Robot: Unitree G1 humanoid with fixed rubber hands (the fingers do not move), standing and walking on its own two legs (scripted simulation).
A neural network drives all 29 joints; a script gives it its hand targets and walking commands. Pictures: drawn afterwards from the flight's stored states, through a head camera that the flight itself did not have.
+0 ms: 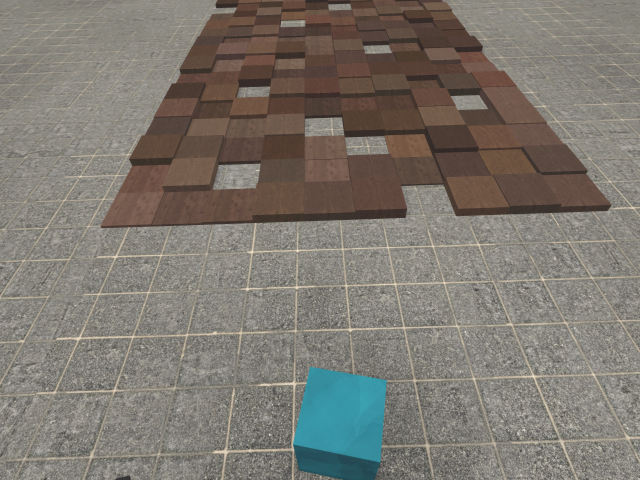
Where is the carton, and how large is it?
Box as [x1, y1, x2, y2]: [293, 367, 386, 479]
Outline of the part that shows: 310,367 293,442 299,469 342,479 374,479 380,460 386,380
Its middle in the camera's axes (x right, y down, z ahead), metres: +0.06 +0.51 +1.07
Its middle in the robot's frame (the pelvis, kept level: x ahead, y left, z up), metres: +0.41 -0.01 -0.66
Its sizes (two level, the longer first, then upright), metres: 0.210 0.200 0.250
